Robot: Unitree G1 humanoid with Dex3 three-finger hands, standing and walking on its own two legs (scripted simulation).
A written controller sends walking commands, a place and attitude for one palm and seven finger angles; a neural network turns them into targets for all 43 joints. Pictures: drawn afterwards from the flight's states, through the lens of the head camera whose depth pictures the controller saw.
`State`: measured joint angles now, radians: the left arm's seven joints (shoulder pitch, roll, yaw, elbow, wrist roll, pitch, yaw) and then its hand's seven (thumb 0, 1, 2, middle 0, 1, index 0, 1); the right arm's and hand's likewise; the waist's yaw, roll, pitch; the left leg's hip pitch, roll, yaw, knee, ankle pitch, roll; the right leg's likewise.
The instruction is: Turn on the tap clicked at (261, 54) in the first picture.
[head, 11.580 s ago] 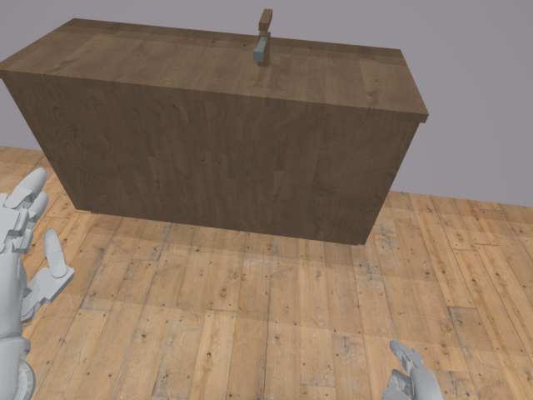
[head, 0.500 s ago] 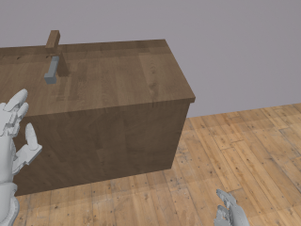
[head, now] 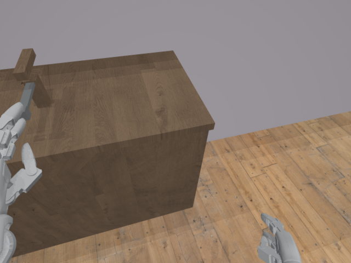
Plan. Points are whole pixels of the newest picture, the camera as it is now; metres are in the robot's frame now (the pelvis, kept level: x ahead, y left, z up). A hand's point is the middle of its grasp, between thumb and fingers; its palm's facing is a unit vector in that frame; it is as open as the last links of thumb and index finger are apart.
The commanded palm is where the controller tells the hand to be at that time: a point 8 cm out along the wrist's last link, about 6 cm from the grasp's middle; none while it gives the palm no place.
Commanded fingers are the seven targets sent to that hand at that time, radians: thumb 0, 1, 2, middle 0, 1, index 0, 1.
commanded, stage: shuffle to correct the standing spot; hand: left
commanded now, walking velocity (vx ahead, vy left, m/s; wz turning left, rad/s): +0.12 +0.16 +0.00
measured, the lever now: (22, 113) +0.42 +0.43 +0.10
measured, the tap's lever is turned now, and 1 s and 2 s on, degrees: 0 0 0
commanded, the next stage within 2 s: come to a stop and stand still in 0.80 s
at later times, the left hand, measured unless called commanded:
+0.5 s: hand (41, 135) +0.28 +0.27 +0.18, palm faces +0.37 -0.80 -0.47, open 7.4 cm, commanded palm +0.23 +0.32 +0.19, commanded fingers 0.00 0.90 0.90 -0.20 -0.30 -0.20 -0.30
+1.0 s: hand (7, 125) +0.31 +0.36 +0.17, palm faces +0.42 -0.82 -0.39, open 7.4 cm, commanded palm +0.24 +0.40 +0.19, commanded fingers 0.00 0.90 0.90 -0.20 -0.30 -0.20 -0.30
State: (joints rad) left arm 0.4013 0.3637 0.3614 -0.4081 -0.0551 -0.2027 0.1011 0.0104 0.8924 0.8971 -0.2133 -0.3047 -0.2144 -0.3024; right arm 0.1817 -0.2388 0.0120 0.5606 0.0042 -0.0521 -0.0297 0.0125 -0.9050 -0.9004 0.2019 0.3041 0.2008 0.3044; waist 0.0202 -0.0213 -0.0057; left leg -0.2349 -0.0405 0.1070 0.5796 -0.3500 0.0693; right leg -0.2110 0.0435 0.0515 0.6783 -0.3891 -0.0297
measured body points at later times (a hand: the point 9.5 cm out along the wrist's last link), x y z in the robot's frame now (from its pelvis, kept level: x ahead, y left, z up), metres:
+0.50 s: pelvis +0.06 +0.04 -0.01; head +0.10 +0.03 +0.44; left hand +0.26 +0.31 +0.21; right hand +0.22 -0.21 -0.10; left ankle +0.13 +0.20 -0.73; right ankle +0.01 -0.08 -0.71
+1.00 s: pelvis +0.09 +0.12 -0.01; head +0.13 +0.13 +0.44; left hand +0.29 +0.41 +0.19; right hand +0.27 -0.13 -0.09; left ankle +0.12 +0.25 -0.73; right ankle +0.07 -0.02 -0.71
